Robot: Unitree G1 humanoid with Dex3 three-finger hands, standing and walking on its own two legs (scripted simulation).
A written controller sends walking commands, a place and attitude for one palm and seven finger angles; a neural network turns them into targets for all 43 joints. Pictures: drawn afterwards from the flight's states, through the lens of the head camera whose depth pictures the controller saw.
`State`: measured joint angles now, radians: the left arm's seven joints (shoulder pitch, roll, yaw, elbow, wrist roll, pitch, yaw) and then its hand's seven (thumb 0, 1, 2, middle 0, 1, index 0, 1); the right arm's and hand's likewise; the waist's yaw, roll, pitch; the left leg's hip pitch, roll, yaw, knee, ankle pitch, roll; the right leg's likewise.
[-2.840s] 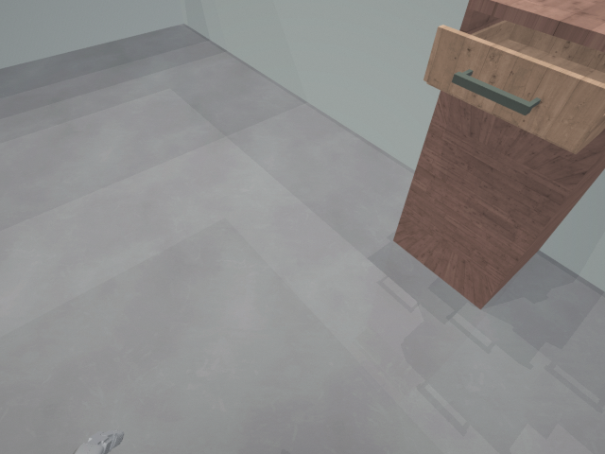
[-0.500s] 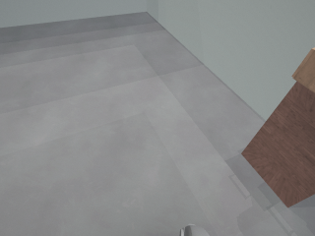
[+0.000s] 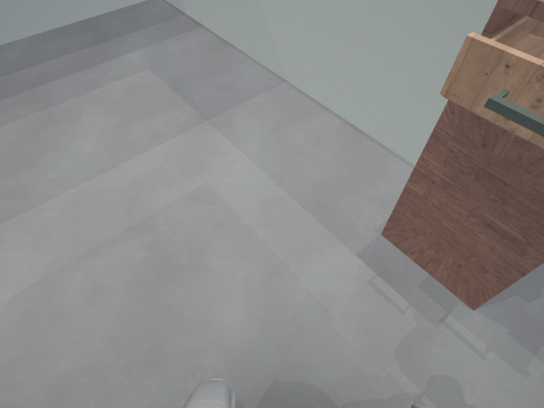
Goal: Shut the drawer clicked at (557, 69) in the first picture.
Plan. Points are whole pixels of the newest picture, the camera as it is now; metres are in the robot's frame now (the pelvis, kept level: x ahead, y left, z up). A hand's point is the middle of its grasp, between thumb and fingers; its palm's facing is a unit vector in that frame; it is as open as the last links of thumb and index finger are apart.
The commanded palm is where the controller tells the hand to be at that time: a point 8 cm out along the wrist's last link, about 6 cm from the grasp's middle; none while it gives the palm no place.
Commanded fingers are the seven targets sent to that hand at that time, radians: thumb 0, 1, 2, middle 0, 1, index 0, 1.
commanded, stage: turn to face it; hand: left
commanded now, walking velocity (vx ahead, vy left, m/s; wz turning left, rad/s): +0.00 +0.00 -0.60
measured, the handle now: (542, 119) +0.59 -0.43 +0.09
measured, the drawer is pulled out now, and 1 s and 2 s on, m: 0.15 0.15 0.15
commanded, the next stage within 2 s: take the last steps up to it in 1.26 s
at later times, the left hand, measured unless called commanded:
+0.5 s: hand (138, 379) +0.17 +0.25 -0.16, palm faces -0.26 -0.93 -0.24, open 7.4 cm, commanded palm none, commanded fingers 0.00 0.90 0.90 -0.20 -0.30 -0.20 -0.30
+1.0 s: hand (220, 362) +0.20 +0.11 -0.14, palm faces -0.53 -0.80 -0.27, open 7.4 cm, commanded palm none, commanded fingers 0.00 0.90 0.90 -0.20 -0.30 -0.20 -0.30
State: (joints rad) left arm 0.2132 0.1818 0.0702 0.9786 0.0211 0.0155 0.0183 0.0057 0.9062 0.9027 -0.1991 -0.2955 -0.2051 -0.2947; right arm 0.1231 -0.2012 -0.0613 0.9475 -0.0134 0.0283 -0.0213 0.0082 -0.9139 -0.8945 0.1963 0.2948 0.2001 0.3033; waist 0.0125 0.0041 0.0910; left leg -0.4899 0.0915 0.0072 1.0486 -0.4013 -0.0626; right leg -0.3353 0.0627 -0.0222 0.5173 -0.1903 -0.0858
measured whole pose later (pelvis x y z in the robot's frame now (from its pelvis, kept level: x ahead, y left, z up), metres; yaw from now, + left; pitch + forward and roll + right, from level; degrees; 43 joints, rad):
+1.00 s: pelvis +0.01 +0.00 +0.01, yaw -35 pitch +0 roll +2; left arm 0.17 0.18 0.05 0.91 0.01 0.02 0.00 0.01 0.90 0.90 -0.20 -0.30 -0.21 -0.30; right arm 0.17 -0.25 -0.06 0.94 -0.02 0.06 -0.01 0.01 -0.91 -0.89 0.20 0.29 0.20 0.30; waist -0.02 0.05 0.06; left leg -0.50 0.10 0.00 1.04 -0.34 -0.11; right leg -0.25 0.06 0.04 0.48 -0.23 -0.08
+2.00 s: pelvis +0.03 -0.10 +0.01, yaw -48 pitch +0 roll +0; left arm 0.31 0.15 0.04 1.09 0.01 -0.06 0.02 -0.01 0.94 0.90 -0.20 -0.30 -0.21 -0.29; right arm 0.30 -0.21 -0.07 1.08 -0.03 0.01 0.01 0.01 -0.91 -0.89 0.19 0.29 0.20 0.30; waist -0.04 0.04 0.00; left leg -0.56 0.13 0.09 1.03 -0.25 -0.04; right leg -0.02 0.03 -0.13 0.32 -0.30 -0.05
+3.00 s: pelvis +0.10 -0.25 +0.01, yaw -47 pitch +0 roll +4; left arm 0.18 0.13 0.04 0.99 0.02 0.00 0.05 0.00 0.91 0.90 -0.20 -0.30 -0.21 -0.30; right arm 0.19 -0.24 -0.09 1.03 -0.02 0.10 0.00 0.01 -0.92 -0.89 0.20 0.29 0.20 0.30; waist 0.00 0.06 0.07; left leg -0.44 -0.01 -0.04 1.18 -0.36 -0.08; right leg -0.27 -0.07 -0.07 0.48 -0.21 -0.05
